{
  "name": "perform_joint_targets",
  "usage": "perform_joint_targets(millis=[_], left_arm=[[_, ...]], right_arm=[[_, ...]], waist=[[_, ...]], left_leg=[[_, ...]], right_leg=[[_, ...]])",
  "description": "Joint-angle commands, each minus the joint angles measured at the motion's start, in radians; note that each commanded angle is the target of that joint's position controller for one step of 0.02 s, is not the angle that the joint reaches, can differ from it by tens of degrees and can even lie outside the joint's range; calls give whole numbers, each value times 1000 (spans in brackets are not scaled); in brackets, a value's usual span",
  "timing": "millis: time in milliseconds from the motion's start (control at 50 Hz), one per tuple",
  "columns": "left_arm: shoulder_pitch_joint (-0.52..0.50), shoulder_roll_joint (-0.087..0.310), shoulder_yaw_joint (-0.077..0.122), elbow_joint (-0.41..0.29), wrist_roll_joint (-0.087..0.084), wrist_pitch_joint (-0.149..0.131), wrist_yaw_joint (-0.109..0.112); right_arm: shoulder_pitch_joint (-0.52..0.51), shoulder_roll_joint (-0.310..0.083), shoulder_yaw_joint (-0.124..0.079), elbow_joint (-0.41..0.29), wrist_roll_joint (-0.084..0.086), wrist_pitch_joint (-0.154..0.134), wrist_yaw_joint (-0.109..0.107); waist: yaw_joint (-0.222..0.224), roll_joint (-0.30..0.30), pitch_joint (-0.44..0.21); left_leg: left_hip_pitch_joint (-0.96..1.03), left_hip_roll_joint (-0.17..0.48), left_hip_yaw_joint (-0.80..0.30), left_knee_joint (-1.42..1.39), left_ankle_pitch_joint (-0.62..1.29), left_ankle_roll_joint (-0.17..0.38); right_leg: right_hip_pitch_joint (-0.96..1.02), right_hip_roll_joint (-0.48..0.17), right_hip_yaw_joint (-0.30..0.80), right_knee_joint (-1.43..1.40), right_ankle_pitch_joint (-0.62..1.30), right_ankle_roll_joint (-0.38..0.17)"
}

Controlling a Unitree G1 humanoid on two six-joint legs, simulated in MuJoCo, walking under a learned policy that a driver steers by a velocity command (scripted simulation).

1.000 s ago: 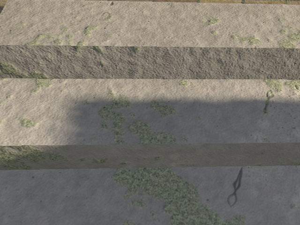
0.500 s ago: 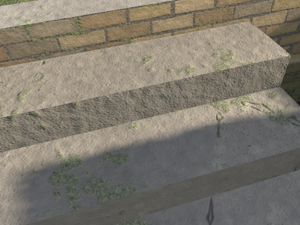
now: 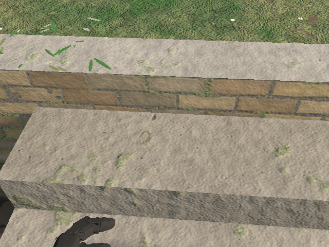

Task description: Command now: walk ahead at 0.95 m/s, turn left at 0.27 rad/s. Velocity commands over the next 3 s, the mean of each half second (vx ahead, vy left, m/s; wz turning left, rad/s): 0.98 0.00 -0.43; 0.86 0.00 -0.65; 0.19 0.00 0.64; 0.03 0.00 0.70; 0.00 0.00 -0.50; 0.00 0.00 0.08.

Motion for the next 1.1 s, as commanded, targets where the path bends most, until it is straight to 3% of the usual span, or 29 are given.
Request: perform_joint_targets(millis=[20,100,160,180,220,240,260,280,300,320,380,420,480,540,580,600,620,640,660,720,760,820,900,940,980,1000,1020,1040,1100], left_arm=[[-17,-31,-27,-64,-26,32,31],[-254,-117,-62,-177,-68,46,67],[-220,-4,-43,-143,-77,59,29],[-18,35,-26,-52,-95,71,23],[216,124,25,21,-121,99,44],[311,200,53,69,-101,112,42],[428,273,89,105,-115,94,34],[392,255,104,199,-141,65,9],[233,163,80,201,-83,61,23],[231,94,68,204,-68,70,29],[294,95,77,311,-43,26,30],[265,77,52,316,-52,-6,21],[436,135,49,388,-50,-41,7],[368,164,64,308,-109,-3,51],[363,363,133,261,-127,-37,49],[236,427,174,205,-114,-59,29],[146,329,165,176,-81,-102,-6],[132,139,128,103,-80,-111,-41],[171,101,112,36,-43,-96,-30],[-14,-46,54,-46,-6,-18,-13],[-6,-111,15,-68,-48,31,-8],[-166,-45,15,-149,-71,81,22],[-310,-93,-29,-230,-62,66,47],[-89,0,-25,-111,-92,65,-9],[352,76,38,-39,-94,67,8],[347,156,72,-18,-54,81,12],[274,302,107,9,-26,50,10],[264,284,117,-26,-19,52,17],[91,115,83,95,-67,6,13]], right_arm=[[-57,-20,11,-32,7,-70,20],[149,-52,17,98,0,-100,24],[61,-15,49,56,39,-64,-25],[11,-95,28,29,82,-67,-51],[-30,-306,-33,-28,100,-127,-66],[-113,-313,-49,-61,104,-133,-62],[-225,-298,-61,-104,110,-128,-44],[-358,-108,-18,-188,47,-140,-24],[-194,68,33,-308,-49,-158,1],[-185,68,57,-339,-64,-160,32],[-315,181,121,-432,-78,-104,9],[-381,169,133,-448,-32,-59,-21],[-648,192,162,-596,-30,-49,-60],[-604,159,173,-610,-20,-60,-35],[-273,71,106,-516,22,-48,-65],[-56,-43,42,-461,19,-36,-66],[28,-149,-3,-394,-4,-46,-57],[18,-246,-32,-340,-19,-48,-52],[-141,-175,-29,-351,-33,-51,-45],[-136,88,28,-99,-3,-82,-21],[-57,137,33,40,-20,-91,-3],[-143,84,36,85,-15,-120,9],[140,-26,30,209,10,-110,-15],[32,-88,25,95,75,-85,-32],[-51,-399,-66,-6,87,-148,0],[-21,-368,-80,-21,96,-155,14],[103,-132,-29,-54,110,-136,46],[129,-139,-39,-60,74,-128,41],[42,-5,-23,-152,6,-60,-15]], waist=[[61,-82,208],[3,38,250],[49,-31,134],[152,50,-131],[272,141,-298],[311,132,-291],[411,58,-257],[325,-108,-114],[33,-205,-150],[43,-75,-224],[-38,166,132],[-80,193,292],[5,68,312],[-26,156,120],[-174,-34,-269],[-303,-120,-406],[-317,20,-450],[-216,364,-404],[-116,294,-399],[-13,-21,56],[47,22,127],[113,15,340],[68,67,299],[133,-66,-5],[353,182,-339],[330,186,-405],[188,-249,-494],[174,-133,-641],[18,63,-186]], left_leg=[[-58,246,-342,-585,173,-43],[231,344,-200,-760,383,-86],[90,281,63,-942,1093,-95],[-23,295,82,-847,1707,-56],[265,457,32,-498,2430,-63],[393,469,29,-258,2526,-93],[416,341,76,295,2256,-131],[7,146,25,731,707,-140],[-334,76,-136,1083,415,-166],[-445,102,-146,1324,423,-111],[-731,206,-146,1487,288,-34],[-745,257,-74,1339,216,-67],[-948,294,-5,1353,-80,-68],[10,285,162,484,117,-73],[498,177,89,384,51,-76],[498,220,8,138,15,-55],[557,306,-180,-39,-117,-18],[620,572,-735,-370,190,117],[553,671,-995,-518,-21,162],[289,610,-565,-499,-222,2],[274,593,-287,-574,53,-82],[68,534,96,-816,416,-154],[339,446,217,-916,981,-75],[35,366,227,-937,1354,16],[261,431,127,-483,1829,-26],[333,399,47,-199,1600,-83],[34,165,36,470,212,-175],[40,101,-184,893,200,-164],[-198,260,-123,843,281,-142]], right_leg=[[-275,-26,-115,-36,-58,1],[-619,25,-163,120,-339,-71],[-11,63,-389,-419,-300,-87],[526,179,-437,-486,-147,-79],[654,186,-462,-619,-182,-59],[614,206,-440,-772,-280,-80],[647,203,-324,-1152,-224,-173],[776,157,-33,-1394,-119,-225],[850,2,519,-1492,163,-329],[849,-75,800,-1692,-329,-367],[554,-28,462,-1718,-295,-239],[322,13,243,-1749,-165,-158],[398,19,242,-1828,-44,-161],[76,94,100,-2022,456,-156],[281,35,143,-1599,1485,-170],[498,10,187,-1280,1654,-137],[506,92,151,-900,1156,-102],[205,254,74,-455,23,-16],[40,187,76,-113,15,-36],[-283,70,22,106,-20,-100],[-418,55,49,271,-154,-122],[-386,54,-9,-56,-314,-77],[-480,75,-186,-221,-578,-95],[476,118,-392,-704,-128,-81],[909,147,-247,-1000,1,-40],[941,140,-98,-1184,-71,-55],[1128,-279,417,-1340,533,-260],[1031,-320,572,-1425,759,-289],[704,-253,336,-1441,192,-164]])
